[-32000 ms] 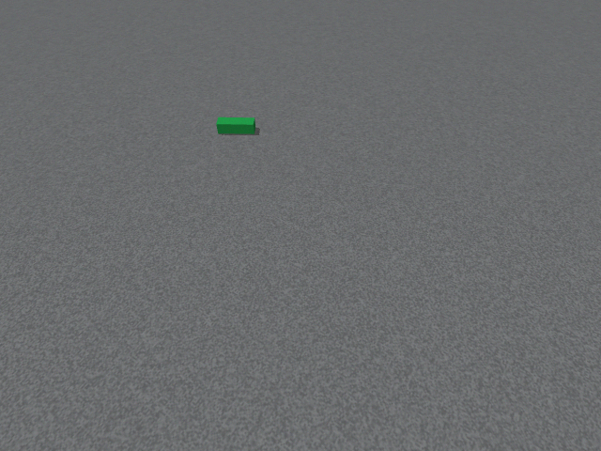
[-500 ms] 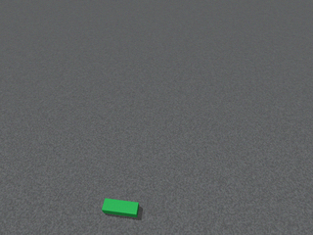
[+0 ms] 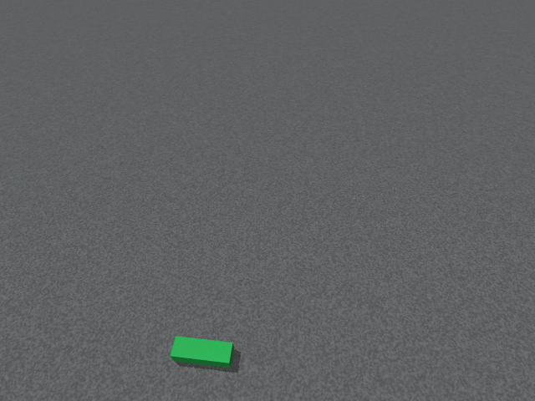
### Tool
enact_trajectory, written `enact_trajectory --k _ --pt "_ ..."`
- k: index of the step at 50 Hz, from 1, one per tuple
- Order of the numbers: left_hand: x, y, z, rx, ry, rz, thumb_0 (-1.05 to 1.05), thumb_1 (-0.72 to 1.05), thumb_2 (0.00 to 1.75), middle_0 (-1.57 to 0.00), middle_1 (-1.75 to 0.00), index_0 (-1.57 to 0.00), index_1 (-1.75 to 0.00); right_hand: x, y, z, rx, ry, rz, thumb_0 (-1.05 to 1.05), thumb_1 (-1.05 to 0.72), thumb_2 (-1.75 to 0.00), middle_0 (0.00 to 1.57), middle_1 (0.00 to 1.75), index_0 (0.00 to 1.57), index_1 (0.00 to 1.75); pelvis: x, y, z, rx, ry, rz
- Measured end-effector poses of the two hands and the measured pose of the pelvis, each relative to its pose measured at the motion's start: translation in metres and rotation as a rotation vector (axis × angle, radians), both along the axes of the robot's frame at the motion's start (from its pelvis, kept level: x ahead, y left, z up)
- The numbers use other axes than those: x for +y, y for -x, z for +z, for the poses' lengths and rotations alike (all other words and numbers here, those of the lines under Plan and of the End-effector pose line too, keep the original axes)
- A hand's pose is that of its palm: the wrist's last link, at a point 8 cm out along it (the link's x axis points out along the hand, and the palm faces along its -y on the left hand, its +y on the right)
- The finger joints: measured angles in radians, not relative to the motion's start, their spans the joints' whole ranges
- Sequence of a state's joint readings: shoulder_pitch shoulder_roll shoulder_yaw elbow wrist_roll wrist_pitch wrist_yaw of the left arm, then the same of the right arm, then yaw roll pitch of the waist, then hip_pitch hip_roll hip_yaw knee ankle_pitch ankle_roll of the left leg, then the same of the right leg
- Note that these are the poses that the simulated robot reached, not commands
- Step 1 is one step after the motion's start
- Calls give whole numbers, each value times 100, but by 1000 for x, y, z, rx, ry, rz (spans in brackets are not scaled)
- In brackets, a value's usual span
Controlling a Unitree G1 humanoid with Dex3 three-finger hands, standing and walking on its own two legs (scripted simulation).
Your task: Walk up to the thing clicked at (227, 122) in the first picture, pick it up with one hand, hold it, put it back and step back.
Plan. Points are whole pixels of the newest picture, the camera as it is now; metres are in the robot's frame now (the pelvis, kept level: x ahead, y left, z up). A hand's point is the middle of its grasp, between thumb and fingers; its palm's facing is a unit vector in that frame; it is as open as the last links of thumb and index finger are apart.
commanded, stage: stand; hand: left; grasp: from above
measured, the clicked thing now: (203, 352) +0.41 +0.26 -0.75
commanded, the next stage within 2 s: step back in 1.16 s
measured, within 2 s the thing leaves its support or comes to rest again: neither
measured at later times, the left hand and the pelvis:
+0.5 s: hand out of the picture +0.07 +0.23 -0.16, palm faces +0.01 -0.94 -0.34, open 7.4 cm; pelvis +0.01 -0.01 +0.00, yaw +0 degrees
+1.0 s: hand out of the picture +0.08 +0.23 -0.16, palm faces -0.01 -0.94 -0.34, open 7.4 cm; pelvis +0.01 -0.02 +0.00, yaw -1 degrees
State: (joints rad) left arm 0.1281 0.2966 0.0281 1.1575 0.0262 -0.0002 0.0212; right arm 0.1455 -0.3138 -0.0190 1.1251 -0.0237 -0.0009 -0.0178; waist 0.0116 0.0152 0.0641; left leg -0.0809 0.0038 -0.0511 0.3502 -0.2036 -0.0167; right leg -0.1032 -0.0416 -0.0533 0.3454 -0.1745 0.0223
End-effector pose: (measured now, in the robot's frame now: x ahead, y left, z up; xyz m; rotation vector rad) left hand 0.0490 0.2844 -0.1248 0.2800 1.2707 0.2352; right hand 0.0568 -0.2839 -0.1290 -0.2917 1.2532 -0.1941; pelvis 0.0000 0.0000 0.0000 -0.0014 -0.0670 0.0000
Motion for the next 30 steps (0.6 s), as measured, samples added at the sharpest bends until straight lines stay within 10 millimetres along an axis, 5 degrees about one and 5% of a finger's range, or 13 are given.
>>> enact_trajectory --k 30 --pt "-7 -23 5 -25 -8 -24 0 90 90 -21 -30 -20 -30 -16 -11 2 -4 4 4 0 -91 -89 20 30 20 30 -12 -7 1 17 -2 -9"
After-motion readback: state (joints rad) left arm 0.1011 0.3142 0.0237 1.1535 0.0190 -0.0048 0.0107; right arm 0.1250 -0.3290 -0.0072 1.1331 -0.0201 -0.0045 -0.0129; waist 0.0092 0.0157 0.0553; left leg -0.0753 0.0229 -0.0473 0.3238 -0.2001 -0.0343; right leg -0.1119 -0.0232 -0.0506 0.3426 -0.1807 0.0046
